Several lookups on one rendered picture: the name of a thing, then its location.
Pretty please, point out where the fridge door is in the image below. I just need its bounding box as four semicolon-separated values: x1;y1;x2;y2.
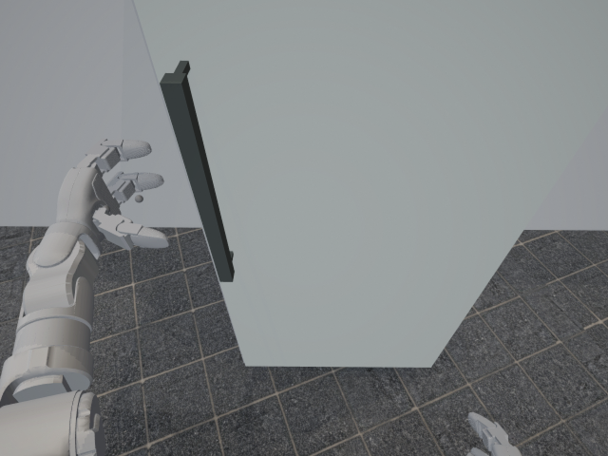
134;0;608;368

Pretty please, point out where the left robot forearm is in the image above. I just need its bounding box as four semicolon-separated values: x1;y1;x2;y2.
0;222;103;408

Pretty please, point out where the robot left hand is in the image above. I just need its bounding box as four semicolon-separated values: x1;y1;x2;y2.
55;138;169;251

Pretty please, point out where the left robot upper arm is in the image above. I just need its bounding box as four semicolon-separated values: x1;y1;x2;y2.
0;390;105;456

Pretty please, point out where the handle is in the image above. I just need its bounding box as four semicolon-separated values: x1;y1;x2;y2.
160;61;235;282

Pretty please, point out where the robot right hand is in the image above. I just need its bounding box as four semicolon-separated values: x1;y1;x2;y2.
466;412;522;456

